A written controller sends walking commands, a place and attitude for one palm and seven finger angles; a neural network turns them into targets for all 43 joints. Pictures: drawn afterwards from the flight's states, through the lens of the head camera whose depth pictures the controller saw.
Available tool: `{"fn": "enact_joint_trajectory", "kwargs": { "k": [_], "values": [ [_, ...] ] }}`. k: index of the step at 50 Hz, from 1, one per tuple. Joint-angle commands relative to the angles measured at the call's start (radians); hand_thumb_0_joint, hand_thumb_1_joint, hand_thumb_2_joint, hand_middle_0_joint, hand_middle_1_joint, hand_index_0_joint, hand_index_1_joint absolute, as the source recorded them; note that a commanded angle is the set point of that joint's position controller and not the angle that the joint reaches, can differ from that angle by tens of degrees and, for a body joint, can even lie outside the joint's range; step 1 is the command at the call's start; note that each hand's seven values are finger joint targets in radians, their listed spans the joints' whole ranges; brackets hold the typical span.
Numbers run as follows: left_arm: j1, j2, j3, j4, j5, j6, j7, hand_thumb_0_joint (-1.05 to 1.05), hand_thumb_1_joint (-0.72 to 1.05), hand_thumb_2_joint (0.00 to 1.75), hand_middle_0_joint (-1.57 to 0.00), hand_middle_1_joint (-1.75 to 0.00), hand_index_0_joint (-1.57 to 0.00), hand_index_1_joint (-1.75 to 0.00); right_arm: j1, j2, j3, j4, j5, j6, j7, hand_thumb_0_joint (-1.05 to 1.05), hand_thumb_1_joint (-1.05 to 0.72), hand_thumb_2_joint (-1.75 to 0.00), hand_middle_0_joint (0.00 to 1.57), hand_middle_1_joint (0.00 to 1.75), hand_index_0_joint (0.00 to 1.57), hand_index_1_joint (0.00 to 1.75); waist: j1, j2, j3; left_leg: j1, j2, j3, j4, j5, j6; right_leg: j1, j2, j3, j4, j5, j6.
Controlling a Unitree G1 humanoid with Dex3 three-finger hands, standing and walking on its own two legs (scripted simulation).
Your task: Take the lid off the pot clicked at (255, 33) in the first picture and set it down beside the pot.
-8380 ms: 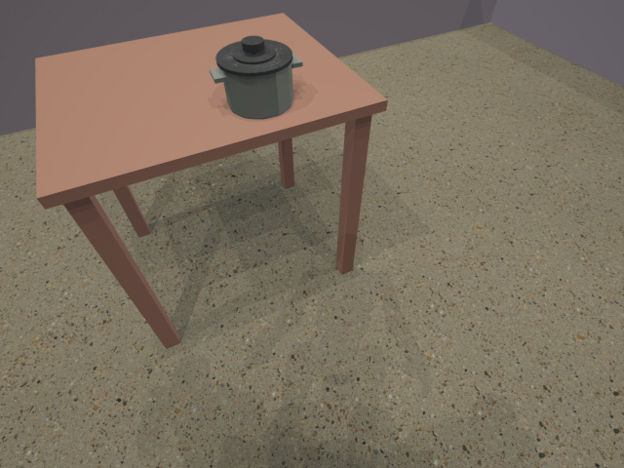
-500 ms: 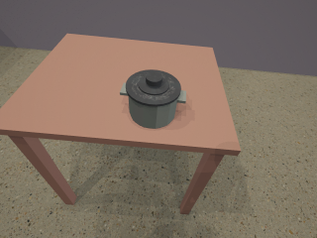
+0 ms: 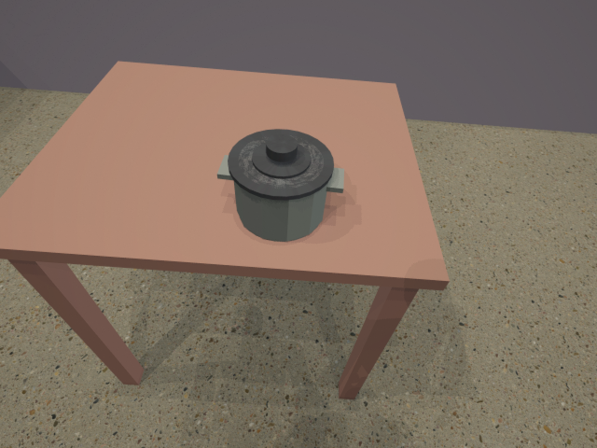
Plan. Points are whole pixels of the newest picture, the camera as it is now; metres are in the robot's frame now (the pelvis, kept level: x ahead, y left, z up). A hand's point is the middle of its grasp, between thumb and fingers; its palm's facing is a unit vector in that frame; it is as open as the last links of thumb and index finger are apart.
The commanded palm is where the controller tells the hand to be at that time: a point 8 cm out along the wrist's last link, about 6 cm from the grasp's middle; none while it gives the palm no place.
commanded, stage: shuffle to correct the standing spot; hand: left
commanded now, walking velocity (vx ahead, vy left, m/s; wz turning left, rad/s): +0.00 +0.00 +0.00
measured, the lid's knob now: (281, 147) +0.52 +0.07 +0.12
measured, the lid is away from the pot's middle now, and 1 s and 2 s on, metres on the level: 0.00 0.00 0.00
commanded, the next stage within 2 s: come to a stop and stand still in 0.46 s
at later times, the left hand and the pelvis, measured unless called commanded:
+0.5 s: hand out of the picture +0.00 +0.13 -0.19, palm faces +0.06 -0.99 -0.15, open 7.4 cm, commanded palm none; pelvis +0.05 -0.03 -0.01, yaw +0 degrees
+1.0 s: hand out of the picture +0.14 +0.13 -0.18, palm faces +0.05 -0.97 -0.22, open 7.3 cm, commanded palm none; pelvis +0.08 -0.06 -0.01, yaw +1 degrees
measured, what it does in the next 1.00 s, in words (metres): steps on the spot: right foot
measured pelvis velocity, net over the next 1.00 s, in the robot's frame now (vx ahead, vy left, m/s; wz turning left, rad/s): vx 0.08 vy -0.06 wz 0.01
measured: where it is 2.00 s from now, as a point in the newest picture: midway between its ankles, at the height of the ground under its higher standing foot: outside the picture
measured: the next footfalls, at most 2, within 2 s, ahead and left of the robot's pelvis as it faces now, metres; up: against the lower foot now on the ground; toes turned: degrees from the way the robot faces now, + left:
right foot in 0.74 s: +0.12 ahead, -0.16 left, +0.00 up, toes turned -1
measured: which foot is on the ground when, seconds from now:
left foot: down 0.00-1.00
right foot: down 0.00-0.60, up 0.62-0.72, down 0.74-1.00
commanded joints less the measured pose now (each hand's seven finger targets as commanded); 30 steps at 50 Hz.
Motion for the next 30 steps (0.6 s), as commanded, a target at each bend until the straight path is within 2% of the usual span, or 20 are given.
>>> {"fn": "enact_joint_trajectory", "kwargs": {
  "k": [1,4,6,9,11,13,15,16,18,21,23,25,26,27,28,29,30],
  "values": [
    [0.083,0.091,0.018,-0.024,0.003,-0.015,0.005,0.00,0.90,0.90,-0.20,-0.30,-0.20,-0.30,0.033,-0.101,-0.020,-0.043,0.001,-0.016,-0.002,0.00,-0.90,-0.90,0.20,0.30,0.20,0.30,0.006,0.027,0.036,0.012,0.126,-0.143,-0.123,-0.053,-0.011,-0.062,-0.057,0.059,-0.078,0.036,-0.059],
    [0.087,0.081,0.017,-0.019,0.003,-0.016,0.004,0.00,0.90,0.90,-0.20,-0.30,-0.20,-0.30,0.035,-0.101,-0.021,-0.039,-0.002,-0.014,-0.002,0.00,-0.90,-0.90,0.20,0.30,0.20,0.30,0.001,0.033,0.037,0.022,0.123,-0.146,-0.129,-0.114,-0.014,-0.080,-0.054,0.062,-0.085,-0.010,-0.058],
    [0.089,0.082,0.020,-0.020,0.005,-0.012,-0.001,0.00,0.90,0.90,-0.20,-0.30,-0.20,-0.30,0.044,-0.106,-0.026,-0.037,-0.004,-0.011,-0.002,0.00,-0.90,-0.90,0.20,0.30,0.20,0.30,-0.001,0.033,0.050,0.004,0.138,-0.166,-0.152,-0.233,-0.006,-0.088,-0.036,0.045,-0.068,-0.084,-0.059],
    [0.095,0.073,0.026,-0.026,0.011,-0.003,-0.007,0.00,0.90,0.90,-0.20,-0.30,-0.20,-0.30,0.041,-0.124,-0.038,-0.044,-0.009,-0.002,-0.001,0.00,-0.90,-0.90,0.20,0.30,0.20,0.30,-0.001,0.096,0.085,-0.044,0.163,-0.211,-0.196,-0.395,0.010,-0.119,-0.011,0.012,-0.016,-0.164,-0.060],
    [0.113,0.073,0.029,-0.028,0.012,-0.004,-0.012,0.00,0.90,0.90,-0.20,-0.30,-0.20,-0.30,0.041,-0.124,-0.044,-0.054,-0.009,-0.001,0.000,0.00,-0.90,-0.90,0.20,0.30,0.20,0.30,0.006,0.075,0.085,-0.067,0.176,-0.229,-0.199,-0.423,0.024,-0.107,-0.004,-0.001,-0.003,-0.160,-0.061],
    [0.120,0.065,0.031,-0.030,0.012,-0.006,-0.013,0.00,0.90,0.90,-0.20,-0.30,-0.20,-0.30,0.046,-0.124,-0.049,-0.060,-0.011,-0.003,0.000,0.00,-0.90,-0.90,0.20,0.30,0.20,0.30,0.005,0.081,0.083,-0.074,0.170,-0.223,-0.173,-0.398,0.027,-0.106,-0.010,0.008,-0.002,-0.149,-0.068],
    [0.130,0.067,0.035,-0.028,0.009,-0.013,-0.014,0.00,0.90,0.90,-0.20,-0.30,-0.20,-0.30,0.047,-0.110,-0.050,-0.067,-0.010,-0.007,-0.001,0.00,-0.90,-0.90,0.20,0.30,0.20,0.30,0.003,0.057,0.070,-0.056,0.150,-0.188,-0.110,-0.317,0.022,-0.102,-0.027,0.042,-0.029,-0.130,-0.080],
    [0.129,0.073,0.037,-0.030,0.006,-0.014,-0.015,0.00,0.90,0.90,-0.20,-0.30,-0.20,-0.30,0.048,-0.096,-0.049,-0.069,-0.009,-0.009,-0.002,0.00,-0.90,-0.90,0.20,0.30,0.20,0.30,0.003,0.012,0.072,-0.065,0.140,-0.172,-0.080,-0.285,0.019,-0.094,-0.032,0.058,-0.050,-0.125,-0.087],
    [0.133,0.077,0.042,-0.031,0.005,-0.017,-0.013,0.00,0.90,0.90,-0.20,-0.30,-0.20,-0.30,0.050,-0.083,-0.047,-0.072,-0.010,-0.013,-0.003,0.00,-0.90,-0.90,0.20,0.30,0.20,0.30,-0.001,-0.021,0.062,-0.063,0.107,-0.117,0.005,-0.200,0.007,-0.082,-0.057,0.104,-0.070,-0.107,-0.106],
    [0.143,0.093,0.050,-0.024,0.002,-0.019,-0.012,0.00,0.90,0.90,-0.20,-0.30,-0.20,-0.30,0.045,-0.059,-0.041,-0.070,-0.009,-0.020,-0.005,0.00,-0.90,-0.90,0.20,0.30,0.20,0.30,0.002,-0.089,0.047,-0.084,0.075,-0.039,0.117,-0.094,-0.005,-0.029,-0.087,0.135,-0.078,-0.012,-0.135],
    [0.152,0.093,0.058,-0.019,0.003,-0.019,-0.009,0.00,0.90,0.90,-0.20,-0.30,-0.20,-0.30,0.029,-0.055,-0.042,-0.069,-0.010,-0.024,-0.009,0.00,-0.90,-0.90,0.20,0.30,0.20,0.30,0.001,-0.090,0.047,-0.094,0.064,-0.004,0.182,-0.058,-0.014,-0.008,-0.111,0.157,-0.060,0.099,-0.158],
    [0.147,0.094,0.061,-0.016,0.005,-0.018,-0.007,0.00,0.90,0.90,-0.20,-0.30,-0.20,-0.30,0.032,-0.053,-0.042,-0.060,-0.011,-0.026,-0.012,0.00,-0.90,-0.90,0.20,0.30,0.20,0.30,-0.006,-0.062,0.031,-0.055,0.073,0.000,0.171,-0.028,-0.014,-0.006,-0.103,0.138,-0.009,0.195,-0.163],
    [0.135,0.091,0.061,-0.020,0.003,-0.017,-0.010,0.00,0.90,0.90,-0.20,-0.30,-0.20,-0.30,0.043,-0.057,-0.043,-0.054,-0.010,-0.029,-0.014,0.00,-0.90,-0.90,0.20,0.30,0.20,0.30,-0.015,-0.017,0.023,-0.012,0.090,-0.029,0.140,0.021,-0.005,-0.028,-0.075,0.108,0.030,0.208,-0.151],
    [0.116,0.083,0.061,-0.030,0.004,-0.015,-0.012,0.00,0.90,0.90,-0.20,-0.30,-0.20,-0.30,0.069,-0.079,-0.048,-0.042,-0.012,-0.031,-0.017,0.00,-0.90,-0.90,0.20,0.30,0.20,0.30,-0.032,0.068,0.023,0.062,0.133,-0.082,0.093,0.118,0.015,-0.085,-0.037,0.051,0.114,0.239,-0.125],
    [0.098,0.075,0.060,-0.043,0.006,-0.015,-0.014,0.00,0.90,0.90,-0.20,-0.30,-0.20,-0.30,0.131,-0.120,-0.059,-0.018,-0.018,-0.031,-0.024,0.00,-0.90,-0.90,0.20,0.30,0.20,0.30,-0.056,0.183,0.001,0.172,0.221,-0.212,0.038,0.255,0.064,-0.183,0.015,-0.025,0.260,0.196,-0.093],
    [0.053,0.052,0.056,-0.066,0.008,-0.019,-0.011,0.00,0.90,0.90,-0.20,-0.30,-0.20,-0.30,0.201,-0.153,-0.068,-0.003,-0.022,-0.029,-0.033,0.00,-0.90,-0.90,0.20,0.30,0.20,0.30,-0.078,0.292,0.009,0.264,0.326,-0.344,-0.028,0.487,0.137,-0.316,0.057,-0.080,0.402,-0.091,-0.068],
    [-0.006,0.051,0.057,-0.088,0.009,-0.016,-0.006,0.00,0.90,0.90,-0.20,-0.30,-0.20,-0.30,0.215,-0.143,-0.062,0.004,-0.026,-0.023,-0.037,0.00,-0.90,-0.90,0.20,0.30,0.20,0.30,-0.081,0.291,0.054,0.259,0.380,-0.371,-0.061,0.674,0.179,-0.400,0.040,-0.039,0.491,-0.349,-0.067]
  ]
}}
